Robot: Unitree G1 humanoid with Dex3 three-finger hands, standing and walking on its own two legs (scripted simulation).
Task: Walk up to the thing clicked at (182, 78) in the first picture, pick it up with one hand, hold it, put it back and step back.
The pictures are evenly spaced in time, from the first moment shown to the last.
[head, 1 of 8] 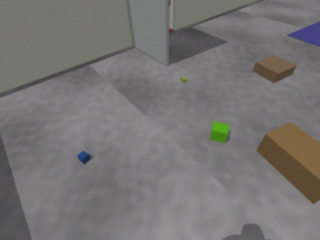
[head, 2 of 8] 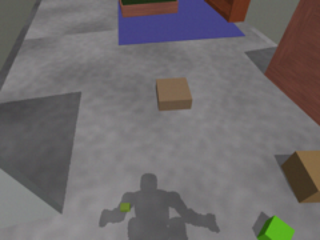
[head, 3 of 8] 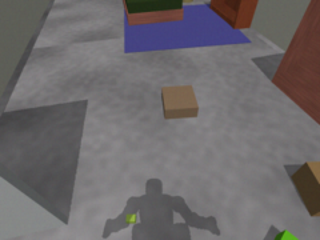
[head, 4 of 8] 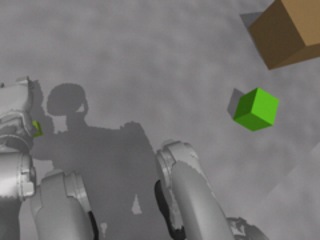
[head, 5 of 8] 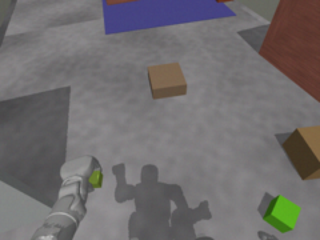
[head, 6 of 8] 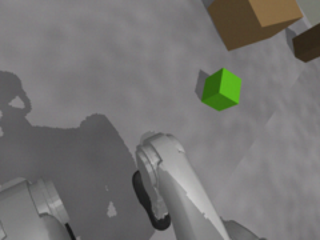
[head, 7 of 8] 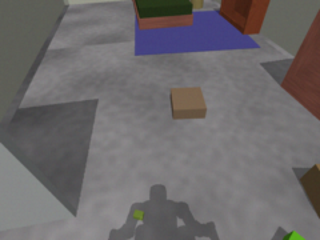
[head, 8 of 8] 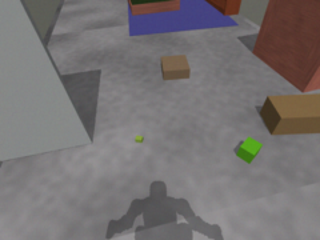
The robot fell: no
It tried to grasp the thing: yes
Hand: left
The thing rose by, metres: 0.70
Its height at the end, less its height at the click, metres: +0.00
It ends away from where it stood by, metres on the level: 0.01
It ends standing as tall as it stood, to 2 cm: yes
